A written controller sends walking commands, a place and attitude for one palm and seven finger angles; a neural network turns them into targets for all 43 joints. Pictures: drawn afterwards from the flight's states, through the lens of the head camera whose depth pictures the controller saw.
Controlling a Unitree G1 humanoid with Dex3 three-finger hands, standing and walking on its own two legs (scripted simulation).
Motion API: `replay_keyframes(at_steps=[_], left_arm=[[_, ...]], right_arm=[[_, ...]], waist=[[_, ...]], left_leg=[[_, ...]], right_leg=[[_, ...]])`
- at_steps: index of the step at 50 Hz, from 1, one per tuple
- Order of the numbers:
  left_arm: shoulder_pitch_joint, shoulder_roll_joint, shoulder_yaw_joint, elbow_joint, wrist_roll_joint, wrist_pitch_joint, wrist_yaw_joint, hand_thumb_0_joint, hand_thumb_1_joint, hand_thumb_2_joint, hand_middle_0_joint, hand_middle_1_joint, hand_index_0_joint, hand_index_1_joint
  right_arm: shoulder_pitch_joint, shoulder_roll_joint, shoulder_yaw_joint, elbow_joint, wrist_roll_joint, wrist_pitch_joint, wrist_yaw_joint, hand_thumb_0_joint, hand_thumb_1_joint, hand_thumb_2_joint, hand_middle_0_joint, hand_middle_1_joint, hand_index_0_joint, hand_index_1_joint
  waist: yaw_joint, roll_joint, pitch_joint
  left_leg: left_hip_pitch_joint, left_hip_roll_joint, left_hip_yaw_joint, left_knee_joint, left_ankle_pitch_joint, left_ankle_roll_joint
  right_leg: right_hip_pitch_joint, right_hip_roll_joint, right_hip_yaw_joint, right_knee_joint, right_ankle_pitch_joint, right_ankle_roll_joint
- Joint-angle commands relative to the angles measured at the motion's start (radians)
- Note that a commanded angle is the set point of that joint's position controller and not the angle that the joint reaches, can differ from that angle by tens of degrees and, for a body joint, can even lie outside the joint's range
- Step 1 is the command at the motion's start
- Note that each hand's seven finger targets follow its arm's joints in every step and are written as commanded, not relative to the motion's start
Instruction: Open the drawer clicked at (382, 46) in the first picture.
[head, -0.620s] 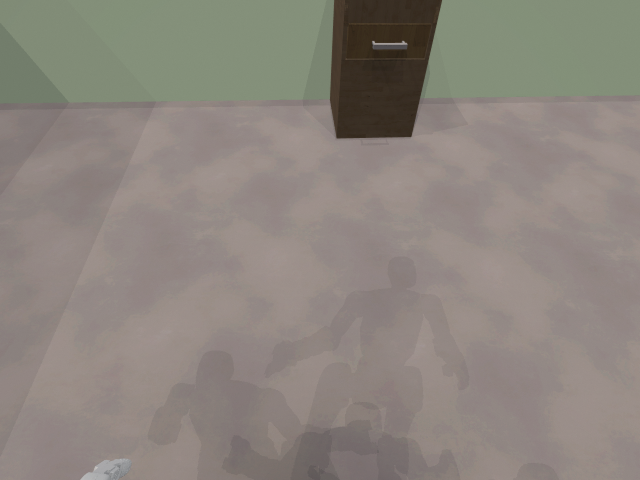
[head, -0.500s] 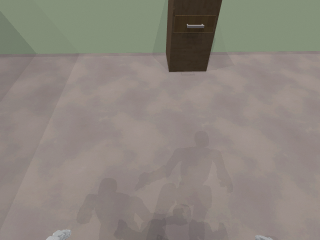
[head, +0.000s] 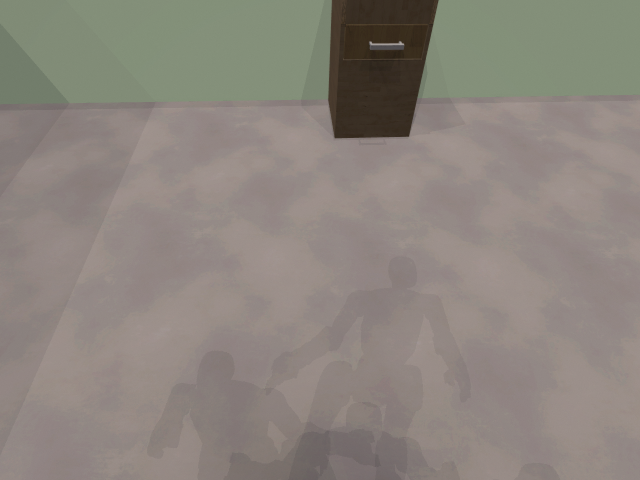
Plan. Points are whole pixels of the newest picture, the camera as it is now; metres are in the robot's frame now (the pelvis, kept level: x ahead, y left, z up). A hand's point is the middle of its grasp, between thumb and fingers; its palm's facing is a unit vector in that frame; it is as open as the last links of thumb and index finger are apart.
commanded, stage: stand and wait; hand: left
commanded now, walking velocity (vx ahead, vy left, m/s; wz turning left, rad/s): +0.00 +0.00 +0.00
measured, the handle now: (386, 44) +1.99 -0.21 -0.25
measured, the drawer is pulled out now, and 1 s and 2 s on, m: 0.00 0.00 0.00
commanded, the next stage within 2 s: look at it before walking up in 0.20 s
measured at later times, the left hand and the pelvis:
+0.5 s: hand out of the picture +0.07 +0.24 -0.15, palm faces -0.03 -0.94 -0.33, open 7.4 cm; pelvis -0.01 -0.01 +0.00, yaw +0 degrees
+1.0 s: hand out of the picture +0.06 +0.24 -0.15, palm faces -0.03 -0.94 -0.34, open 7.4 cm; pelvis -0.01 -0.01 +0.00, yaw +0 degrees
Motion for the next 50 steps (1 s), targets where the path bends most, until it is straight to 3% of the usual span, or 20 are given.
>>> replay_keyframes(at_steps=[1, 12, 50], left_arm=[[-0.056, 0.204, 0.037, -0.062, -0.003, -0.031, 0.011, 0.0, 0.9, 0.9, -0.2, -0.3, -0.2, -0.3], [-0.06, 0.205, 0.036, -0.05, -0.002, -0.032, 0.009, 0.0, 0.9, 0.9, -0.2, -0.3, -0.2, -0.3], [-0.049, 0.204, 0.036, -0.033, 0.0, -0.035, 0.01, 0.0, 0.9, 0.9, -0.2, -0.3, -0.2, -0.3]], right_arm=[[-0.071, -0.206, -0.039, -0.063, 0.006, -0.03, -0.017, 0.0, -0.9, -0.9, 0.2, 0.3, 0.2, 0.3], [-0.062, -0.207, -0.036, -0.042, 0.006, -0.029, -0.014, 0.0, -0.9, -0.9, 0.2, 0.3, 0.2, 0.3], [-0.056, -0.206, -0.035, -0.026, 0.008, -0.029, -0.015, 0.0, -0.9, -0.9, 0.2, 0.3, 0.2, 0.3]], waist=[[-0.002, -0.004, -0.065], [-0.002, -0.006, -0.041], [-0.003, 0.002, -0.048]], left_leg=[[0.012, 0.121, -0.094, -0.08, 0.169, 0.03], [0.003, 0.121, -0.098, -0.1, 0.111, 0.025], [0.031, 0.13, -0.094, -0.117, 0.135, 0.019]], right_leg=[[0.009, -0.105, 0.086, -0.067, 0.164, -0.046], [-0.014, -0.102, 0.102, -0.098, 0.093, -0.045], [-0.004, -0.102, 0.104, -0.121, 0.129, -0.044]])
